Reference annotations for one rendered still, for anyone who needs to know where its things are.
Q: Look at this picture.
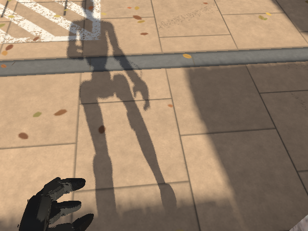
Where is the left robot hand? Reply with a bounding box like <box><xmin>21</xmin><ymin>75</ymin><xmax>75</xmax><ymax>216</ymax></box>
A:
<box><xmin>17</xmin><ymin>177</ymin><xmax>94</xmax><ymax>231</ymax></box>

